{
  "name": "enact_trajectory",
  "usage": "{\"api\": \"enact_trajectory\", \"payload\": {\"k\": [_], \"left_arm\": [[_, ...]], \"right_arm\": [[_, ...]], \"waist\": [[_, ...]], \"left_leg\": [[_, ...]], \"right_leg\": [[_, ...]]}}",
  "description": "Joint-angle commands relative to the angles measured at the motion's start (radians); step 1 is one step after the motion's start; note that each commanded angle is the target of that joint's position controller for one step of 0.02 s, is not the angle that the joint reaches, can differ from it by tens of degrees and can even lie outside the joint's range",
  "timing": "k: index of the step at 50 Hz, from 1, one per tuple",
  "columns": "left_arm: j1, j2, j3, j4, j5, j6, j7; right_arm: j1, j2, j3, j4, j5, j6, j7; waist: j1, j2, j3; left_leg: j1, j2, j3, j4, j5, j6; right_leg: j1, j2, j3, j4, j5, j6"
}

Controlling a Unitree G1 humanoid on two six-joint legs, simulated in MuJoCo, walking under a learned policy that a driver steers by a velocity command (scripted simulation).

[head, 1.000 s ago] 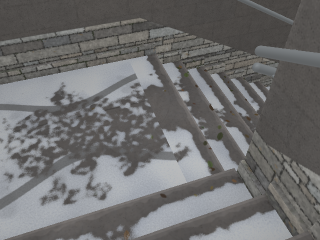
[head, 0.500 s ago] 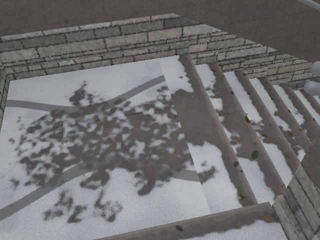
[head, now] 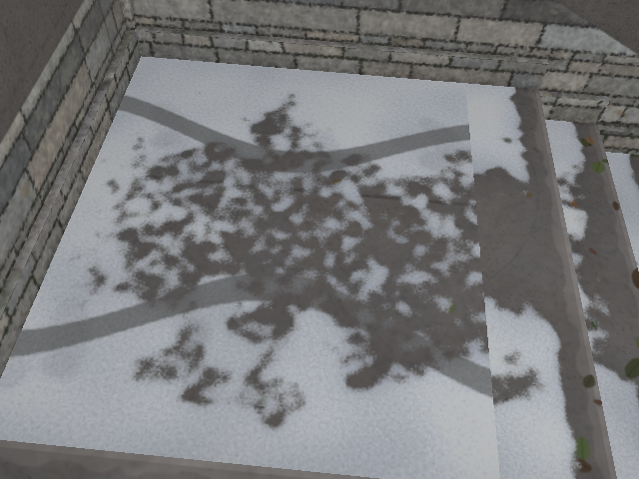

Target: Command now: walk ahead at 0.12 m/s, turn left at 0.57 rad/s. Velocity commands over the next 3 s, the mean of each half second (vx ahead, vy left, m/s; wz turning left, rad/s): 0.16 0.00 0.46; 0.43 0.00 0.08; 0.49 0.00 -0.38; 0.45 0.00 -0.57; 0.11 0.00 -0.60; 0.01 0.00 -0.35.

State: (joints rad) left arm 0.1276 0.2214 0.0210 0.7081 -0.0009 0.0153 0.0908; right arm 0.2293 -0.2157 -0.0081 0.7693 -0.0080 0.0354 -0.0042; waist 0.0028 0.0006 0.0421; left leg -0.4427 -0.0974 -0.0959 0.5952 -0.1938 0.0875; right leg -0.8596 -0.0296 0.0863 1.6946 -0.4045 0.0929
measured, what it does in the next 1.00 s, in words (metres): goes down: right foot, then left foot 0.15 m lower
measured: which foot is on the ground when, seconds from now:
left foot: down 0.00-0.30, up 0.32-0.98, down 1.00-1.00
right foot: up 0.00-0.28, down 0.30-1.00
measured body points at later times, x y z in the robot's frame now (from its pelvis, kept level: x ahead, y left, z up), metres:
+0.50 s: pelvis +0.07 -0.08 +0.01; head +0.06 -0.11 +0.45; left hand +0.02 +0.17 -0.11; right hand +0.28 -0.30 -0.11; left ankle +0.09 +0.10 -0.66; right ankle +0.05 -0.18 -0.73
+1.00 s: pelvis +0.27 +0.09 -0.12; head +0.28 +0.11 +0.33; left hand +0.10 +0.31 -0.26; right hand +0.57 -0.06 -0.18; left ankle +0.36 +0.23 -0.86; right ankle +0.06 -0.18 -0.70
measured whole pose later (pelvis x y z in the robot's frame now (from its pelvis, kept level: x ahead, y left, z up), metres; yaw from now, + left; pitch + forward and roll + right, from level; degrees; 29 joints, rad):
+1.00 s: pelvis +0.27 +0.09 -0.12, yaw +12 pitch +1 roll -4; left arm 0.61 0.23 0.06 0.90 -0.03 -0.03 0.04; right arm -0.01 -0.25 -0.05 0.71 0.01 -0.06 0.06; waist 0.13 0.05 -0.02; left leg -0.46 0.08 -0.06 0.49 0.25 0.03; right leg -0.06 -0.04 0.10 1.13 -0.81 0.05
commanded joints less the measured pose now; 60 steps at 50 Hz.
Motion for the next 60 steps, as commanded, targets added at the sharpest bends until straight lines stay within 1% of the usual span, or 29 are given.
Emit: {"api": "enact_trajectory", "payload": {"k": [1,3,4,9,10,12,14,15,16,17,19,21,24,27,32,35,40,42,44,47,49,50,51,52,53,54,55,57,60], "left_arm": [[0.049,0.041,0.023,-0.101,0.029,0.005,0.006],[0.037,0.009,0.013,-0.132,0.026,-0.002,-0.015],[0.086,0.057,0.027,-0.109,0.019,-0.012,-0.029],[-0.049,0.062,0.026,-0.195,0.031,0.001,-0.051],[-0.118,0.032,0.01,-0.226,0.025,0.008,-0.059],[-0.131,0.018,-0.003,-0.232,-0.009,0.006,-0.082],[0.083,0.079,0.024,-0.152,-0.02,0.011,-0.111],[0.161,0.047,0.03,-0.131,-0.019,0.008,-0.114],[0.237,0.113,0.042,-0.084,0.015,0.003,-0.113],[0.289,0.142,0.046,-0.078,0.028,-0.004,-0.111],[0.184,0.102,0.048,-0.08,0.043,-0.039,-0.111],[0.148,0.1,0.048,-0.077,0.009,-0.031,-0.08],[0.217,0.143,0.066,-0.033,-0.006,-0.045,-0.067],[0.319,0.087,0.053,0.03,-0.008,-0.059,-0.07],[0.405,0.104,0.052,0.076,0.0,-0.073,-0.076],[0.428,0.135,0.056,0.086,-0.004,-0.068,-0.078],[0.623,0.138,0.065,0.152,-0.014,-0.079,-0.048],[0.538,0.097,0.053,0.125,-0.031,-0.076,-0.034],[0.449,0.111,0.054,0.102,-0.018,-0.063,-0.036],[0.336,0.162,0.071,0.095,-0.021,-0.056,-0.039],[0.316,0.181,0.073,0.128,-0.029,-0.055,-0.056],[0.385,0.119,0.072,0.192,-0.043,-0.07,-0.068],[0.561,-0.003,0.049,0.211,-0.034,-0.093,-0.082],[0.694,0.004,0.048,0.188,-0.061,-0.118,-0.088],[0.608,0.011,0.043,0.119,-0.1,-0.114,-0.069],[0.451,0.048,0.051,0.092,-0.092,-0.093,-0.032],[0.4,0.096,0.062,0.087,-0.071,-0.059,-0.011],[0.385,0.095,0.076,0.099,-0.035,-0.021,-0.013],[0.306,0.068,0.085,0.051,-0.01,-0.031,-0.039]], "right_arm": [[-0.001,-0.143,-0.032,-0.096,0.018,-0.013,-0.053],[-0.044,-0.157,-0.034,-0.117,0.012,0.01,-0.077],[-0.105,-0.192,-0.033,-0.156,-0.012,0.008,-0.082],[-0.082,-0.153,-0.036,-0.205,0.011,0.03,-0.071],[-0.034,-0.158,-0.046,-0.188,0.033,0.043,-0.074],[0.005,-0.156,-0.053,-0.179,0.033,0.06,-0.083],[-0.126,-0.152,-0.049,-0.229,0.021,0.052,-0.061],[-0.104,-0.09,-0.033,-0.216,0.053,0.046,-0.057],[0.017,0.011,-0.017,-0.196,0.039,0.043,-0.05],[0.077,-0.033,-0.036,-0.195,0.054,0.018,-0.045],[-0.095,-0.178,-0.084,-0.185,0.079,-0.005,-0.058],[-0.11,-0.166,-0.081,-0.151,0.068,0.004,-0.052],[-0.103,-0.136,-0.078,-0.129,0.059,-0.02,-0.034],[-0.093,-0.099,-0.071,-0.117,0.037,-0.036,-0.025],[-0.159,-0.073,-0.061,-0.122,0.014,-0.059,-0.004],[-0.176,-0.071,-0.06,-0.119,0.004,-0.071,0.01],[-0.365,-0.085,-0.063,-0.176,0.023,-0.121,0.066],[-0.386,-0.076,-0.053,-0.171,0.021,-0.133,0.087],[-0.385,-0.022,-0.038,-0.148,0.014,-0.131,0.117],[-0.153,-0.084,-0.068,-0.075,0.051,-0.076,0.07],[0.207,-0.198,-0.123,0.054,0.02,-0.075,0.044],[0.383,-0.204,-0.12,0.123,-0.007,-0.078,0.045],[0.358,-0.202,-0.074,0.113,-0.035,-0.093,0.059],[0.339,-0.219,-0.089,0.11,-0.009,-0.083,0.066],[0.282,-0.303,-0.128,0.128,0.006,-0.074,0.073],[0.172,-0.219,-0.105,0.119,0.012,-0.084,0.076],[0.005,-0.138,-0.069,0.069,-0.019,-0.103,0.082],[-0.063,-0.081,-0.054,0.098,-0.014,-0.143,0.068],[0.078,-0.117,-0.063,0.184,-0.01,-0.159,0.014]], "waist": [[0.038,0.039,-0.134],[0.063,0.099,-0.239],[0.091,0.107,-0.294],[0.024,0.122,-0.158],[0.002,0.136,-0.107],[-0.042,0.239,-0.127],[0.047,0.251,-0.209],[0.086,0.178,-0.188],[0.014,-0.135,-0.194],[-0.017,-0.273,-0.13],[-0.017,-0.143,0.031],[-0.016,-0.148,0.07],[-0.008,-0.132,0.061],[0.013,-0.107,0.03],[0.052,-0.125,0.001],[0.071,-0.134,-0.012],[0.161,-0.122,0.057],[0.123,-0.072,0.093],[0.149,-0.014,0.059],[0.014,-0.114,0.022],[-0.173,-0.039,-0.107],[-0.236,0.133,-0.163],[-0.118,0.384,-0.202],[-0.034,0.509,-0.318],[-0.012,0.37,-0.339],[-0.004,0.202,-0.215],[0.034,0.077,-0.096],[0.075,0.072,0.002],[0.057,0.123,-0.045]], "left_leg": [[0.067,0.183,-0.221,-0.083,0.604,0.176],[0.088,0.177,-0.226,-0.045,0.713,0.173],[0.064,0.199,-0.259,-0.009,0.754,0.188],[0.167,0.231,-0.486,0.004,0.486,0.238],[0.21,0.192,-0.453,-0.015,0.444,0.204],[0.237,0.171,-0.45,-0.057,0.444,0.17],[0.085,0.143,-0.417,-0.026,0.331,0.138],[0.033,0.087,-0.403,0.031,0.039,0.084],[-0.155,-0.063,-0.262,0.352,-0.38,-0.031],[-0.378,-0.132,-0.336,0.394,-0.53,-0.069],[-0.432,-0.007,-0.288,0.404,-0.319,-0.082],[-0.358,0.024,-0.214,0.393,-0.145,-0.097],[-0.338,0.069,-0.123,0.474,0.072,-0.085],[-0.424,0.132,-0.072,0.464,0.161,-0.077],[-0.365,0.156,0.031,0.394,0.276,-0.093],[-0.324,0.144,0.067,0.34,0.221,-0.092],[-0.791,0.224,-0.077,0.216,0.245,-0.054],[-0.64,0.25,-0.083,0.113,0.463,-0.035],[-0.036,0.129,0.073,-0.053,0.742,-0.051],[0.172,0.159,0.022,-0.038,0.539,-0.084],[0.51,0.144,0.121,-0.115,0.485,-0.079],[0.758,0.25,0.025,-0.065,0.529,-0.007],[0.848,0.327,-0.048,0.254,0.907,-0.023],[0.798,0.411,-0.251,0.118,0.839,0.034],[0.66,0.565,-0.537,-0.185,0.099,0.174],[0.478,0.548,-0.591,-0.326,-0.246,0.18],[0.217,0.524,-0.514,-0.361,-0.318,0.151],[0.006,0.439,-0.341,-0.281,-0.102,0.085],[0.123,0.389,-0.197,-0.271,0.243,0.098]], "right_leg": [[0.073,0.029,-0.009,-0.422,0.299,0.012],[0.21,0.042,-0.012,-0.498,0.338,0.036],[0.293,0.048,-0.012,-0.355,0.446,0.05],[0.121,0.045,0.05,-0.32,0.134,0.016],[0.094,0.05,0.013,-0.552,0.036,0.006],[0.251,0.071,-0.005,-0.806,-0.094,-0.009],[0.592,0.059,-0.07,-0.922,0.045,-0.037],[0.728,0.032,0.012,-1.256,0.068,-0.081],[0.882,-0.138,0.231,-1.219,0.3,-0.165],[0.911,-0.28,0.524,-1.284,0.396,-0.273],[0.747,-0.259,0.578,-1.41,-0.105,-0.282],[0.654,-0.19,0.45,-1.478,-0.311,-0.23],[0.651,-0.174,0.357,-1.501,-0.147,-0.261],[0.768,-0.165,0.272,-1.467,0.036,-0.271],[0.768,-0.142,0.173,-1.402,0.265,-0.273],[0.781,-0.157,0.153,-1.312,0.427,-0.284],[1.11,-0.255,0.341,-1.138,0.22,-0.33],[0.91,-0.23,0.28,-1.087,0.141,-0.311],[0.443,-0.108,0.09,-1.12,0.002,-0.242],[0.487,-0.112,0.092,-0.968,0.09,-0.194],[0.511,-0.057,0.029,-0.503,0.328,-0.118],[0.285,0.068,0.026,0.01,-0.213,-0.058],[0.011,0.094,0.179,0.332,-0.493,-0.074],[-0.005,0.084,0.23,0.261,-0.346,-0.086],[-0.034,0.08,0.128,0.242,-0.172,-0.073],[-0.064,0.006,0.043,0.211,-0.044,-0.087],[0.018,-0.038,0.069,0.043,0.141,-0.119],[0.101,-0.082,0.155,-0.17,0.261,-0.133],[0.086,-0.083,0.193,-0.413,0.288,-0.113]]}}
Next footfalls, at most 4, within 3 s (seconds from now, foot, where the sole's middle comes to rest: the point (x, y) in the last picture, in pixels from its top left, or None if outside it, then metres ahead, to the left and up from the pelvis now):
0.30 right None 0.09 -0.17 -0.76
1.00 left None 0.38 0.24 -0.91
1.64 right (294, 376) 0.78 0.07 -1.06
2.00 left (238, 293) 1.04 0.25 -1.06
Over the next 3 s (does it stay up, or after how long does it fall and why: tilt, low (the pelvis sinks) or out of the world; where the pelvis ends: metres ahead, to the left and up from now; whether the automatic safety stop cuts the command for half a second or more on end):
stays up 0.92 0.16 -0.29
